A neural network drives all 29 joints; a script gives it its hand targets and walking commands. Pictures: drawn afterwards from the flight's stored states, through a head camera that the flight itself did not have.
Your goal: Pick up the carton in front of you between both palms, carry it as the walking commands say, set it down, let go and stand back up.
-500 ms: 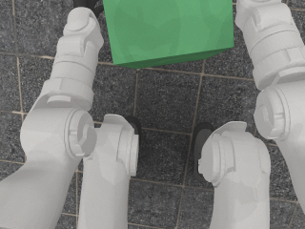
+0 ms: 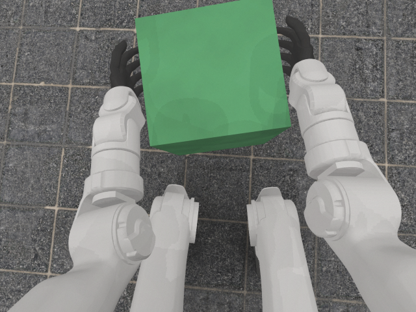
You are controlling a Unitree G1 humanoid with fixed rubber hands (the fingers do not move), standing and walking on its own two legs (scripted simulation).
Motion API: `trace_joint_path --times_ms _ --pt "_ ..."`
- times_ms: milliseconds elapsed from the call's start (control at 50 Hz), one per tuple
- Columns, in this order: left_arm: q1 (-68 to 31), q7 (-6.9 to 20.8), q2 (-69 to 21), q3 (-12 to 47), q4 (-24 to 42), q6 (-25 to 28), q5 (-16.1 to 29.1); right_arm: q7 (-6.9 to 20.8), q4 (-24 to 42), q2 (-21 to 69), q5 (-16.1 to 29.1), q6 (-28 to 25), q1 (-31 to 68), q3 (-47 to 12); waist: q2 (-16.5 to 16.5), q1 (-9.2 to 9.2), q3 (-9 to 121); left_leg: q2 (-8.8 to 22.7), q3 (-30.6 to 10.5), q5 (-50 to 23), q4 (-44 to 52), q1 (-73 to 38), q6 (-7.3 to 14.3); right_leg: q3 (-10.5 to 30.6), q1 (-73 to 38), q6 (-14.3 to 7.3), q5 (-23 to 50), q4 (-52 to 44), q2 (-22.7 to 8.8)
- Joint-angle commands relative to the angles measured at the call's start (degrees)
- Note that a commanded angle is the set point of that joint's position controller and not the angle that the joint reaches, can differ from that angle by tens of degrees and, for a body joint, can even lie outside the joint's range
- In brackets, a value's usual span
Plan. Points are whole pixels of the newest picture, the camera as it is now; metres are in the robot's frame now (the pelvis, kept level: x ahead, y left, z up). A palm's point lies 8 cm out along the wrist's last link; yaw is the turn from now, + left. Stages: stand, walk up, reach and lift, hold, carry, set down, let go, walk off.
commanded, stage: reach and lift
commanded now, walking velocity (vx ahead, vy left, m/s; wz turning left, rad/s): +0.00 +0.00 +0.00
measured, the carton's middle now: (213, 95) +0.51 +0.02 -0.15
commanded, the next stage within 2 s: none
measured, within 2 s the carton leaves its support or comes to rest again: neither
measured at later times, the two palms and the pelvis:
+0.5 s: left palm (80, 64) +0.47 +0.16 +0.07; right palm (346, 41) +0.49 -0.13 +0.07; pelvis +0.03 +0.00 +0.12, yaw +0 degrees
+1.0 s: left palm out of the picture +0.43 +0.16 +0.23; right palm out of the picture +0.44 -0.14 +0.23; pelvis +0.08 +0.00 +0.26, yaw +0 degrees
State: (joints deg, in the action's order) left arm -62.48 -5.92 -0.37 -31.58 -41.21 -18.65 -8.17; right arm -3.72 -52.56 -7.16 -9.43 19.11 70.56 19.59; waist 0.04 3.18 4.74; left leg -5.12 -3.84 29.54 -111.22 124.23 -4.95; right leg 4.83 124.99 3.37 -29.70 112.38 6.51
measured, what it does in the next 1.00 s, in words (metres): rises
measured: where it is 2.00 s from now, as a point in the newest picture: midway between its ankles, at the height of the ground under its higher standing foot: (220, 254)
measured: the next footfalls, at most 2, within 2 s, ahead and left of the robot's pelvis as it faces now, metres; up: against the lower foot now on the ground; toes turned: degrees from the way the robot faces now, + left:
none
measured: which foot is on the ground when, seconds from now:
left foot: down 0.00-1.00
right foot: down 0.00-1.00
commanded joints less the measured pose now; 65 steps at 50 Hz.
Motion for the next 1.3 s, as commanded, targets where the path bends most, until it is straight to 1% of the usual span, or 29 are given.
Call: trace_joint_path --times_ms 0,60,140,260,360,480,640,760,860,980,1140,1280 --pt "-41.8 15.9 -53.7 26.2 -1.1 -0.9 4.0 14.3 -0.4 61.1 3.8 -0.6 31.0 -16.3 4.1 0.98 52.9 -4.5 10.7 -4.0 13.7 -28.7 2.9 -9.6 -30.4 -3.2 1.7 -15.7 3.4" --pt "-41.5 16.2 -54.9 26.1 -1.1 -1.1 3.1 14.8 -0.8 61.6 2.4 -0.4 30.3 -14.5 2.9 0.13 55.2 -4.6 10.6 -4.0 16.4 -31.6 2.7 -9.4 -33.3 -3.4 2.1 -18.3 3.5" --pt "-39.7 16.8 -57.4 28.0 0.0 -1.8 3.1 15.6 1.0 63.7 2.3 0.1 28.6 -15.4 1.7 -0.34 59.6 -4.7 10.4 -5.9 19.7 -36.8 2.5 -9.3 -37.5 -3.2 4.0 -21.3 3.7" --pt "-34.3 17.3 -61.5 33.9 2.9 -2.5 5.6 16.2 7.0 67.6 5.4 0.6 25.0 -21.8 1.5 -0.14 65.4 -4.8 9.7 -11.7 23.5 -45.1 2.0 -9.2 -44.4 -2.5 9.4 -24.8 4.1" --pt "-28.9 17.3 -63.5 38.5 5.2 -2.7 7.6 15.8 11.5 69.9 8.0 0.8 21.0 -27.2 2.3 -0.17 65.6 -4.9 8.8 -14.0 27.0 -50.4 1.9 -8.6 -50.5 -1.9 11.9 -28.4 4.1" --pt "-22.0 17.2 -64.7 40.7 5.3 -2.4 7.9 15.2 12.6 71.9 8.5 0.7 14.5 -29.6 2.7 -0.4 60.5 -4.9 7.5 -14.2 32.4 -55.3 2.2 -7.4 -56.7 -1.7 12.6 -34.0 4.1" --pt "-12.8 17.3 -65.1 40.6 3.6 -1.1 6.1 14.6 11.7 73.1 6.9 -0.5 5.3 -29.1 1.9 -0.91 51.7 -4.6 5.6 -14.5 41.0 -62.9 2.7 -5.2 -65.6 -2.0 13.7 -42.9 3.4" --pt "-6.0 17.3 -65.4 40.7 3.3 -0.3 4.7 14.4 12.2 73.4 6.1 -1.4 -1.0 -29.4 1.1 -1.11 46.2 -4.0 3.9 -15.5 48.0 -70.0 3.2 -3.5 -72.9 -2.5 15.0 -49.9 2.7" --pt "-0.2 17.3 -65.9 41.9 3.9 0.1 4.2 14.3 13.8 73.6 5.8 -1.8 -6.6 -30.7 0.9 -1.49 42.3 -3.4 2.5 -17.6 54.1 -76.9 3.5 -2.5 -80.1 -2.6 17.3 -56.0 2.0" --pt "6.6 17.3 -66.2 44.2 5.5 -0.1 4.0 14.4 16.6 73.4 5.8 -1.6 -13.2 -32.9 0.4 -2.03 37.7 -2.7 1.0 -22.4 61.7 -86.8 3.8 -1.4 -89.1 -2.7 22.2 -63.4 1.3" --pt "15.5 17.6 -66.0 47.4 8.5 -2.3 4.5 15.2 20.2 72.9 6.1 0.9 -21.8 -35.8 0.2 -2.28 30.0 -1.5 -0.7 -29.7 72.4 -100.6 3.9 -0.1 -101.3 -2.9 29.0 -73.9 0.3" --pt "21.0 18.3 -65.6 50.7 14.0 -7.5 5.9 16.1 26.0 72.1 7.7 6.0 -27.3 -38.6 -0.1 -2.71 21.6 -0.7 -1.2 -33.2 81.5 -111.4 3.8 0.3 -111.5 -2.8 32.2 -82.8 -0.8"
